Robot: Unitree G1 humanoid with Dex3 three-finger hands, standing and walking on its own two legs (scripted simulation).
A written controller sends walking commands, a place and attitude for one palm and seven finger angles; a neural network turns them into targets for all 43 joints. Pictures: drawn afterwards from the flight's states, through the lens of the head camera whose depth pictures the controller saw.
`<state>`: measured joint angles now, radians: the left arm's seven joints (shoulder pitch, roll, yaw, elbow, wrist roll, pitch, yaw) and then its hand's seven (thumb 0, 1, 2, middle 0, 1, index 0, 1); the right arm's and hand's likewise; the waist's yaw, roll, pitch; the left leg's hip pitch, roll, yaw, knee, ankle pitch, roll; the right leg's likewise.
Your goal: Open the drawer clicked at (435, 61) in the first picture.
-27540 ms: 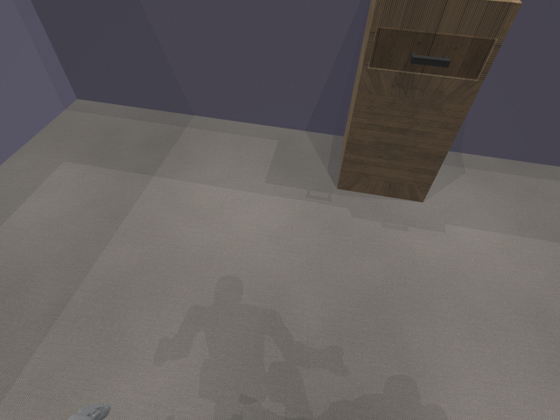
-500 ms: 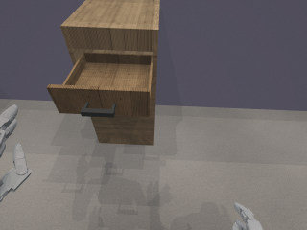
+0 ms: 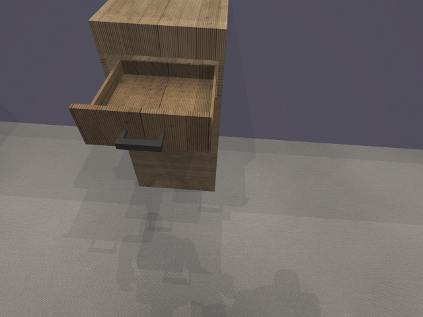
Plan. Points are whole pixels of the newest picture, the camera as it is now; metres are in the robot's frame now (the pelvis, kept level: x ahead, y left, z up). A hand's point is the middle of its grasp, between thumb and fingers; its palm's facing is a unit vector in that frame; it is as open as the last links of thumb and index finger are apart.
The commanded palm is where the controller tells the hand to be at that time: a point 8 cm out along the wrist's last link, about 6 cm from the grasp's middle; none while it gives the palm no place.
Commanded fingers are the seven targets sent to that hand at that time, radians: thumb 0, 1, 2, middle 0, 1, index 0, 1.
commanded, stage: let the arm hang, fingers relaxed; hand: left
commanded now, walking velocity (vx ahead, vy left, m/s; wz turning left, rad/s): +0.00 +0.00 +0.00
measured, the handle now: (141, 139) +0.56 +0.22 -0.04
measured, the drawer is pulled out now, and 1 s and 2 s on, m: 0.30 0.30 0.30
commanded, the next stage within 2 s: look to check the result in 0.82 s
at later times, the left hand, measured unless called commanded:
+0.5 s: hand out of the picture -0.02 +0.17 -0.16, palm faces +0.03 -0.98 -0.20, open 7.4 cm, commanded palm none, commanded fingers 0.00 0.90 0.90 -0.20 -0.30 -0.20 -0.30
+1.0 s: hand out of the picture +0.00 +0.17 -0.16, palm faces +0.02 -0.98 -0.19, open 7.4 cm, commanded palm none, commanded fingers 0.00 0.90 0.90 -0.20 -0.30 -0.20 -0.30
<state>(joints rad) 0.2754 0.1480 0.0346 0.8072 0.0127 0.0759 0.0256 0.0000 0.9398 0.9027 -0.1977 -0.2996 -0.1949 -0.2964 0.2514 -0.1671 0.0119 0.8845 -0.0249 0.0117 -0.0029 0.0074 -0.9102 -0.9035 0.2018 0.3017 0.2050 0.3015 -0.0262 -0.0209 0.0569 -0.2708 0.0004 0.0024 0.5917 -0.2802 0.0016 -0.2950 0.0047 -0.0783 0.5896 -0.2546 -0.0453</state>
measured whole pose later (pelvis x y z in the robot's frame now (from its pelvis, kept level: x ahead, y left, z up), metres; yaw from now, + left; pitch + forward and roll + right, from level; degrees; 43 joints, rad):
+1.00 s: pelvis +0.00 +0.00 +0.01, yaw -2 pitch -2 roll +0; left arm 0.28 0.12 0.02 1.13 0.01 0.00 0.03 0.01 0.91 0.90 -0.20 -0.30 -0.19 -0.30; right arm 0.35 -0.11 -0.02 1.11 -0.01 0.01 -0.04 0.00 -0.91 -0.90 0.20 0.30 0.20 0.30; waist -0.01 0.01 0.07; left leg -0.19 0.02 0.03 0.43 -0.20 0.00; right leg -0.22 0.03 -0.05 0.41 -0.15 -0.05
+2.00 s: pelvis +0.03 -0.01 +0.02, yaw -2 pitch -2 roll +0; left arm 0.24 0.14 0.02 1.14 0.01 -0.01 0.04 0.00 0.90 0.90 -0.20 -0.30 -0.20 -0.30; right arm 0.29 -0.13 -0.01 1.13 -0.01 0.00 -0.04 0.00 -0.91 -0.90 0.20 0.30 0.20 0.30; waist -0.01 0.02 0.08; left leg -0.13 0.02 0.03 0.37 -0.21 -0.01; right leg -0.17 0.03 -0.05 0.38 -0.18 -0.05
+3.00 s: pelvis +0.04 -0.02 +0.02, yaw -2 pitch -2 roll +0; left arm 0.21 0.17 0.03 1.14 0.01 -0.01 0.03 0.01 0.90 0.90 -0.20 -0.30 -0.20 -0.30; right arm 0.27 -0.16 -0.02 1.12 -0.01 0.00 -0.04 0.00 -0.91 -0.90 0.20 0.30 0.20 0.30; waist -0.01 0.03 0.08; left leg -0.11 0.04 0.03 0.36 -0.22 -0.03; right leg -0.14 0.06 -0.05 0.35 -0.18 -0.07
